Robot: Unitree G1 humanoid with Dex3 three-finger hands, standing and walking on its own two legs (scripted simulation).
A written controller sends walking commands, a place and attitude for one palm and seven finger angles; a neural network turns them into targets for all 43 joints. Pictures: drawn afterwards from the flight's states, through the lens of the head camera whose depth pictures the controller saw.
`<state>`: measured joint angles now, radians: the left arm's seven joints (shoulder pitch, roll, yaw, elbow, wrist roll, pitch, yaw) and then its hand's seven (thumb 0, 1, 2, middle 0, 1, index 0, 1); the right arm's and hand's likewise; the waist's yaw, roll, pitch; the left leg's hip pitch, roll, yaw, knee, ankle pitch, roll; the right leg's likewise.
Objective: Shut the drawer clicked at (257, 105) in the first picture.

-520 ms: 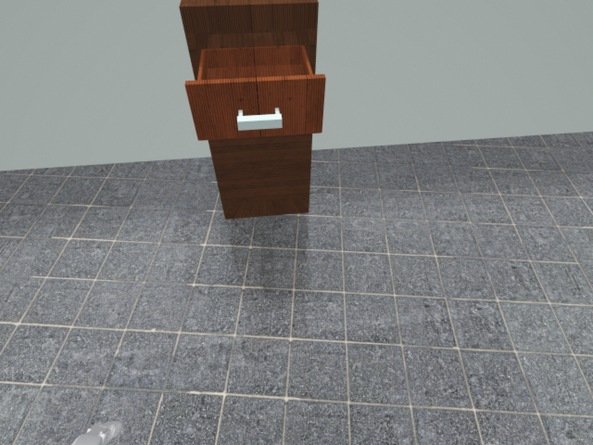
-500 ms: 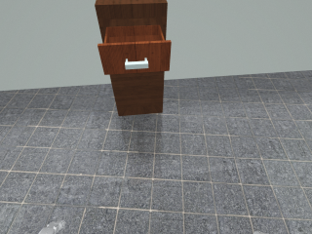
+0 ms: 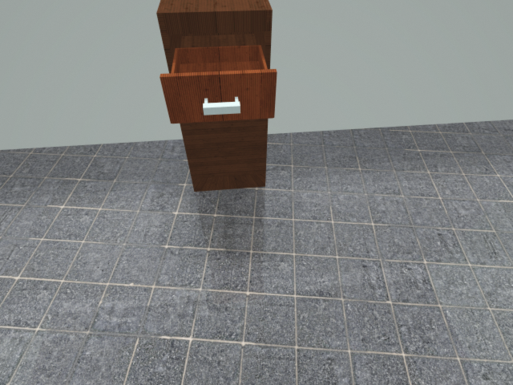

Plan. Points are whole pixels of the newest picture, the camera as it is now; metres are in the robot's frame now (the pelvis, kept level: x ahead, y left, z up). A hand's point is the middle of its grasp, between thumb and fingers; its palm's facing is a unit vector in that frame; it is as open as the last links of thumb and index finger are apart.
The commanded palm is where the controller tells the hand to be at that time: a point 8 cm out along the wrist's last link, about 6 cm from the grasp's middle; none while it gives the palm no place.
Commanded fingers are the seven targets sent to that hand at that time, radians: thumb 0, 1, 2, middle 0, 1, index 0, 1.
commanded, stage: stand and wait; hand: left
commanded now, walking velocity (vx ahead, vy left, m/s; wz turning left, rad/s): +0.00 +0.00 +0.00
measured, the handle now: (221, 104) +0.87 +0.16 -0.04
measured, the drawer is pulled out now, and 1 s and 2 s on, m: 0.30 0.30 0.30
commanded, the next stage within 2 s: look at it before walking up in 0.34 s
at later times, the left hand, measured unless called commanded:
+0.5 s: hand out of the picture +0.06 +0.24 -0.15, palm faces -0.03 -0.95 -0.32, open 7.3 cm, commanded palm none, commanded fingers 0.00 0.90 0.90 -0.20 -0.30 -0.20 -0.30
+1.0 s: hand out of the picture +0.06 +0.25 -0.16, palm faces -0.03 -0.95 -0.33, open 7.3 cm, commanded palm none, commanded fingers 0.00 0.90 0.90 -0.20 -0.30 -0.20 -0.30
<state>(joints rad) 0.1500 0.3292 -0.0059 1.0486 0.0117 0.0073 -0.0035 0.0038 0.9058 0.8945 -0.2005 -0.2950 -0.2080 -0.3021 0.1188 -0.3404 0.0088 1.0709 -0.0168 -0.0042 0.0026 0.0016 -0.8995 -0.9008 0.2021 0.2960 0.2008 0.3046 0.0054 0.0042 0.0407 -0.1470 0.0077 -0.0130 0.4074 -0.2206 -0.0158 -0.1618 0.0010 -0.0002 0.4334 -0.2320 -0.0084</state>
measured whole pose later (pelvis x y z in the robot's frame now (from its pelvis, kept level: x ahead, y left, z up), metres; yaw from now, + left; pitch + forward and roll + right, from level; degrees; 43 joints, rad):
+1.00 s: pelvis -0.01 +0.00 +0.00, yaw +0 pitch -2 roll +0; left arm 0.15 0.33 0.00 1.09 0.01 0.00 0.00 0.00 0.91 0.89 -0.20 -0.29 -0.21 -0.30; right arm 0.13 -0.32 0.01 1.12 -0.01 -0.02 0.00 0.00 -0.90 -0.90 0.20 0.30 0.20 0.30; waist 0.01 0.00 0.04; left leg -0.15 0.01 0.00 0.36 -0.19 -0.01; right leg -0.16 0.00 0.01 0.38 -0.19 0.00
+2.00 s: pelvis +0.29 -0.03 -0.02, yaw -26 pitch -2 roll -1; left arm 0.37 0.20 0.09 1.07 0.02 -0.01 0.00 0.00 0.91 0.89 -0.20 -0.29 -0.20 -0.30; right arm 0.14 -0.13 -0.02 0.94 -0.03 -0.08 0.00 0.00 -0.90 -0.90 0.20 0.30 0.20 0.30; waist 0.06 -0.06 0.05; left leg -0.34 0.08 0.19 0.64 -0.27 0.05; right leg -0.36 0.01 0.02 1.21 -0.45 -0.03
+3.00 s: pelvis +0.36 -0.04 +0.00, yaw -19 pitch +1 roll -2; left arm 0.19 0.25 0.11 0.98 0.02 0.07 0.02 0.00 0.91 0.90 -0.19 -0.29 -0.20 -0.30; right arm 0.27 -0.19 -0.06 0.96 -0.02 0.01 -0.02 0.00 -0.90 -0.90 0.20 0.30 0.20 0.30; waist -0.01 -0.02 0.05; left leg -0.28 -0.01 0.03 0.47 -0.21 0.06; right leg -0.49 -0.07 -0.02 1.07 -0.36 0.09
